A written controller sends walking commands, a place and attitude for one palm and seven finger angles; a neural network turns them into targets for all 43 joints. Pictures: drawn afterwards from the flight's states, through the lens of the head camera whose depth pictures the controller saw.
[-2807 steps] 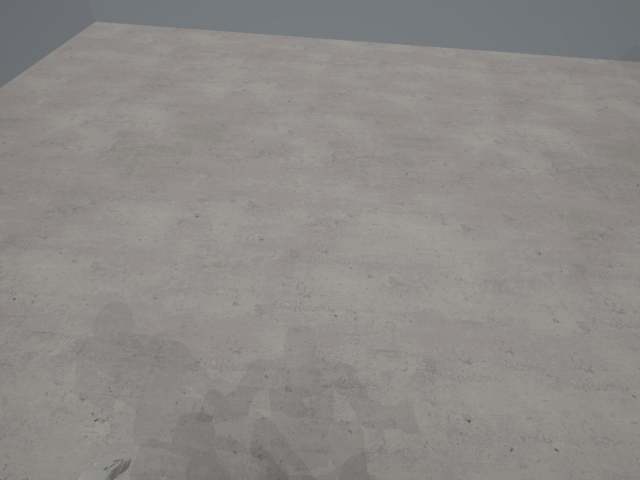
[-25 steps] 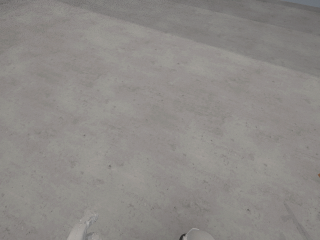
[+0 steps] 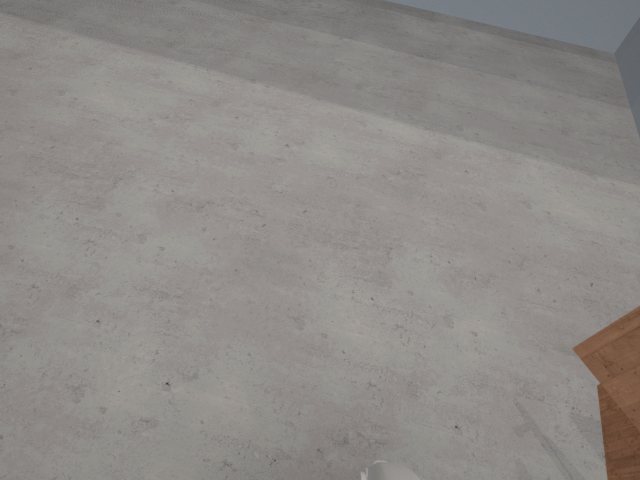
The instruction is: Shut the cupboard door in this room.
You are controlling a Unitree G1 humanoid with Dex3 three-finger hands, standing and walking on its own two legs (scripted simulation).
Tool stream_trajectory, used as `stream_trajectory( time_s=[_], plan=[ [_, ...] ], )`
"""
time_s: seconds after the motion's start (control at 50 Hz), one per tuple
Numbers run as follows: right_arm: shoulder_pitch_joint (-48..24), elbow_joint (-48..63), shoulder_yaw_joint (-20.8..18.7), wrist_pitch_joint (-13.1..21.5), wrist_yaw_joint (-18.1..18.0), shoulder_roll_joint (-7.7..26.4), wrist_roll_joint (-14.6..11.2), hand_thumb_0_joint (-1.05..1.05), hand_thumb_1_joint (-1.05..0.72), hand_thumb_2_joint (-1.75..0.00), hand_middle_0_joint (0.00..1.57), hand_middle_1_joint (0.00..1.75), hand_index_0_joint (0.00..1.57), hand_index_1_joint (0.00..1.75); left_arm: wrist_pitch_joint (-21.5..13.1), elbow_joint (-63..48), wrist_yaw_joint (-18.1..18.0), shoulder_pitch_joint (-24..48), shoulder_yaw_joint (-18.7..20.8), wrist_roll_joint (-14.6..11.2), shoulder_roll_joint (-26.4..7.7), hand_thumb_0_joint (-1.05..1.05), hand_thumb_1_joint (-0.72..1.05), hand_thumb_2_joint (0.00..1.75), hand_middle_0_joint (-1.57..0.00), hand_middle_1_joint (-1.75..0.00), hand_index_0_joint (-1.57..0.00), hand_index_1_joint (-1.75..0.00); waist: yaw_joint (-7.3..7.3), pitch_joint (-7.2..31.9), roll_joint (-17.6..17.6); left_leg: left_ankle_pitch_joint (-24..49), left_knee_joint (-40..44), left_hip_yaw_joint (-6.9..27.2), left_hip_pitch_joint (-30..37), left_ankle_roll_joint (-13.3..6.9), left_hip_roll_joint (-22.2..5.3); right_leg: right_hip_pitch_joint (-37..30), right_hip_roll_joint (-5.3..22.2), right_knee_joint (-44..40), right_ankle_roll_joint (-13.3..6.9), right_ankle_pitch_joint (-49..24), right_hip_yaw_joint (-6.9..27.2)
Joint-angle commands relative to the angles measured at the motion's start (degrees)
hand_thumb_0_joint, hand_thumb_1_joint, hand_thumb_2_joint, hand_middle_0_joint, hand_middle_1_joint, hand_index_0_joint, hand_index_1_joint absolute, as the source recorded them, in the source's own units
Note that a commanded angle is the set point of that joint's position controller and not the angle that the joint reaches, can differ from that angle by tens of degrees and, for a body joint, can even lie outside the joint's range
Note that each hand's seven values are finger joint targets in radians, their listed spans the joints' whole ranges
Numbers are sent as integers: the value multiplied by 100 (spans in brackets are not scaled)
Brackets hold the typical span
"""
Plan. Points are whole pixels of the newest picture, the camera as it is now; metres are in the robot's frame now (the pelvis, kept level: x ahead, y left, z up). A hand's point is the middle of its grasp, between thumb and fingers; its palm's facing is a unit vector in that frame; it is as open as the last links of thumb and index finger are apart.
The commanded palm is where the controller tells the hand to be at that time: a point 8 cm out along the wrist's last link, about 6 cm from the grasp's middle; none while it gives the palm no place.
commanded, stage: turn to face it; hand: left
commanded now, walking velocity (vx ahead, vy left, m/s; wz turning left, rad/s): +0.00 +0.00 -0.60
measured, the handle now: out of the picture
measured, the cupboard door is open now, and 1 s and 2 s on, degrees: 42 42 42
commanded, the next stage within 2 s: take the last steps up to it in 1.64 s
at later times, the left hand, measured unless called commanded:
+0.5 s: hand (218, 447) +0.18 +0.15 -0.17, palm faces -0.29 -0.93 -0.23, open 7.4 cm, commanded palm none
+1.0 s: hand (269, 383) +0.27 +0.10 -0.16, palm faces -0.57 -0.77 -0.28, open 7.4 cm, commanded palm none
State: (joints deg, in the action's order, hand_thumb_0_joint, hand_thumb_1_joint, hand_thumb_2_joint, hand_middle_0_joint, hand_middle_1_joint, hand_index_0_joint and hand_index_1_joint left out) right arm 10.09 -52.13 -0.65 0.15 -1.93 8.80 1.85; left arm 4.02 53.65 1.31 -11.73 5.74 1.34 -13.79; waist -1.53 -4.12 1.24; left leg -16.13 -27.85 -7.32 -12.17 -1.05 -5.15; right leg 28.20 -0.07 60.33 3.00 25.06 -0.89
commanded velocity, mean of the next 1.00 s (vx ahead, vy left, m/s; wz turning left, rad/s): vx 0.00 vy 0.00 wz -0.60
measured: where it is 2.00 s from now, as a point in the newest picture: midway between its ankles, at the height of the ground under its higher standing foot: outside the picture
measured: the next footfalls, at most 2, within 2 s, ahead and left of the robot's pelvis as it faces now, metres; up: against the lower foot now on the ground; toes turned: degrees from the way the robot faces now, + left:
right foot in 0.22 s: +0.05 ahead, -0.15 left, +0.00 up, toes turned -13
left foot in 0.56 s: +0.13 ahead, +0.11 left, +0.00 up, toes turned -17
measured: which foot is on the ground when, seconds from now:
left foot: down 0.00-0.22, up 0.24-0.54, down 0.56-0.94, up 0.96-1.00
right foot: up 0.00-0.20, down 0.22-0.56, up 0.58-0.92, down 0.94-1.00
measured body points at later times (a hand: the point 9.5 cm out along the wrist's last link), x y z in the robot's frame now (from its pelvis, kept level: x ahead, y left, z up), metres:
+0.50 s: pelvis +0.04 -0.01 -0.01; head +0.09 -0.02 +0.44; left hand +0.19 +0.20 -0.15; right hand +0.04 -0.29 -0.14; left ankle +0.08 +0.12 -0.71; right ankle +0.02 -0.14 -0.74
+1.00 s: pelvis +0.05 -0.01 -0.02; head +0.08 -0.05 +0.42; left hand +0.30 +0.14 -0.14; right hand -0.07 -0.25 -0.17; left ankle +0.09 +0.12 -0.72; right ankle -0.01 -0.10 -0.75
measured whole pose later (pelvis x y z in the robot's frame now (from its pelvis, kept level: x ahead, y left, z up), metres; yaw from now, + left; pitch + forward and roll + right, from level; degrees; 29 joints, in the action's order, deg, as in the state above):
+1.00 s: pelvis +0.05 -0.01 -0.02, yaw -36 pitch +0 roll -1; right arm 13.4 -52.3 -3.1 -3.2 -0.8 14.9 1.0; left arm 2.3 49.6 1.5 -8.2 3.9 1.4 -13.7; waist 1.0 -5.1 -3.5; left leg -29.7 -51.3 -8.0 -19.2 3.2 -8.9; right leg 17.7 -0.5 36.0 -1.2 19.6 -2.5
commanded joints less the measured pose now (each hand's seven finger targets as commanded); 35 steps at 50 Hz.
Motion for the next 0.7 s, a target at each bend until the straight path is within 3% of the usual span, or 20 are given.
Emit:
stream_trajectory(
  time_s=[0.0, 0.1, 0.14, 0.16, 0.18, 0.2, 0.22, 0.24, 0.26, 0.3, 0.34, 0.44, 0.5, 0.52, 0.54, 0.56, 0.58, 0.6, 0.62, 0.68],
  plan=[
    [534, 176, -370, 47, -87, 1205, -11, 0, -90, -90, 20, 30, 20, 30, -107, -591, 51, 249, 11, -27, -148, 0, 90, 90, -20, -30, -20, -30, 294, 573, -1172, 3558, 582, 371, 1118, -611, -1352, 273, 209, -648, 24, -246, -198],
    [514, 182, -471, -3, -28, 1388, -10, 0, -90, -90, 20, 30, 20, 30, -149, -749, 65, 377, -12, -5, -208, 0, 90, 90, -20, -30, -20, -30, 343, 521, -1404, 3516, 225, 132, 993, -526, -1535, -426, 85, -1794, -160, -296, -459],
    [425, 208, -491, -24, 3, 1426, -28, 0, -90, -90, 20, 30, 20, 30, -181, -728, 60, 165, 8, 8, -295, 0, 90, 90, -20, -30, -20, -30, 188, 535, -1250, 3283, -170, -17, 705, -326, -1443, -1007, -8, -2498, -258, -847, -552],
    [281, 261, -501, -26, 15, 1465, -58, 0, -90, -90, 20, 30, 20, 30, -203, -649, 51, -214, 49, 13, -431, 0, 90, 90, -20, -30, -20, -30, -68, 616, -1038, 2887, -734, -179, 258, -135, -1343, -1726, 45, -3105, -344, -1522, -459],
    [234, 354, -474, -32, 56, 1281, -122, 0, -90, -90, 20, 30, 20, 30, -275, -506, 3, -726, 127, 58, -882, 0, 90, 90, -20, -30, -20, -30, -312, 992, 38, 1784, -1932, -551, -498, 202, -872, -2743, 764, -3629, -631, -2826, 461],
    [-83, 668, -358, -52, 79, 850, -146, 0, -90, -90, 20, 30, 20, 30, -328, -419, -88, -1073, 249, 60, -1494, 0, 90, 90, -20, -30, -20, -30, -479, 960, 1623, -1983, -3452, -506, -2053, 515, 163, -3274, 2139, -3830, -1395, -5135, 2472],
    [-118, 700, -326, -163, 11, 1053, -148, 0, -90, -90, 20, 30, 20, 30, -308, -397, -171, -1092, 228, -35, -1539, 0, 90, 90, -20, -30, -20, -30, -419, 951, 1281, -2181, -4121, 498, -2176, 469, 41, -2887, 2410, -3952, -1812, -4855, 2571],
    [-210, 699, -341, -189, 25, 973, -137, 0, -90, -90, 20, 30, 20, 30, -260, -492, -210, -720, 211, -42, -1367, 0, 90, 90, -20, -30, -20, -30, -294, 552, 736, -1745, -4269, 685, -2374, 433, -90, -2614, 2193, -3993, -1790, -4172, 2197],
    [-185, 658, -341, -176, 17, 941, -127, 0, -90, -90, 20, 30, 20, 30, -259, -633, -251, -325, 192, -4, -1187, 0, 90, 90, -20, -30, -20, -30, -141, 554, 1088, -1455, -4243, 758, -2524, 467, -157, -2513, 1893, -4000, -1695, -3630, 2211],
    [-115, 541, -353, -203, 64, 1073, -100, 0, -90, -90, 20, 30, 20, 30, -264, -790, -245, 162, 69, -16, -974, 0, 90, 90, -20, -30, -20, -30, 74, 530, 956, -911, -3997, 776, -2031, 537, -164, -1880, 1501, -4049, -1425, -3225, 1578],
    [119, 472, -340, -214, 100, 1006, -98, 0, -90, -90, 20, 30, 20, 30, -288, -852, -227, 319, 69, 17, -981, 0, 90, 90, -20, -30, -20, -30, 213, 709, 717, -704, -3456, 672, -1620, 558, -43, -1688, 1303, -4028, -1303, -2863, 1368],
    [111, 549, -312, -151, 89, 885, -135, 0, -90, -90, 20, 30, 20, 30, -258, -800, -165, 182, 125, 58, -1120, 0, 90, 90, -20, -30, -20, -30, 116, 717, 703, -826, -1809, 506, -1093, 538, 227, -1543, 1219, -3880, -1348, -2533, 1799],
    [632, 415, -301, -55, 29, 937, -156, 0, -90, -90, 20, 30, 20, 30, -198, -818, -139, 393, 135, -10, -1048, 0, 90, 90, -20, -30, -20, -30, 382, 816, 729, 86, -235, 472, -26, 497, 362, -1047, 923, -3400, -989, -2474, 1846],
    [844, 362, -337, 2, 1, 1179, -137, 0, -90, -90, 20, 30, 20, 30, -165, -882, -118, 427, 86, -64, -856, 0, 90, 90, -20, -30, -20, -30, 468, 885, 200, 258, 535, 784, 643, 394, 28, -475, 546, -3005, -687, -1826, 1550],
    [889, 393, -443, 50, -7, 1717, -66, 0, -90, -90, 20, 30, 20, 30, -149, -960, -72, 263, 21, -113, -479, 0, 90, 90, -20, -30, -20, -30, 441, 944, -1460, 299, 1165, 2249, 1100, -37, -1284, 370, -249, -1858, -327, -282, 825],
    [981, 459, -486, 35, -43, 2004, -18, 0, -90, -90, 20, 30, 20, 30, -145, -1055, -54, 410, 1, -81, -479, 0, 90, 90, -20, -30, -20, -30, 525, 805, -1951, 934, 1346, 2990, 802, -648, -2283, 603, -307, -519, -161, 1102, 300],
    [839, 538, -433, 22, -56, 1918, 14, 0, -90, -90, 20, 30, 20, 30, -148, -1076, -23, 505, 35, -40, -603, 0, 90, 90, -20, -30, -20, -30, 464, 614, -1315, 1142, 1273, 2774, 275, -896, -2307, 421, -28, 202, -166, 939, 516],
    [546, 526, -357, 65, -76, 1623, 22, 0, -90, -90, 20, 30, 20, 30, -116, -918, 0, 383, 88, 30, -606, 0, 90, 90, -20, -30, -20, -30, 268, 540, -1542, 1893, 1216, 2351, 265, -759, -1928, 516, 14, 559, -84, 571, 520],
    [354, 604, -328, 68, -90, 1511, 17, 0, -90, -90, 20, 30, 20, 30, -109, -826, 40, 323, 117, 7, -624, 0, 90, 90, -20, -30, -20, -30, 189, 474, -1374, 2365, 1011, 1837, 286, -694, -1708, 506, 72, 763, -47, 414, 408],
    [366, 574, -315, 45, -107, 1408, 14, 0, -90, -90, 20, 30, 20, 30, -75, -799, 105, 323, 25, -39, -415, 0, 90, 90, -20, -30, -20, -30, 198, 616, -1185, 3322, 602, 833, 890, -583, -1342, 480, 112, 287, 37, 188, 63]
  ],
)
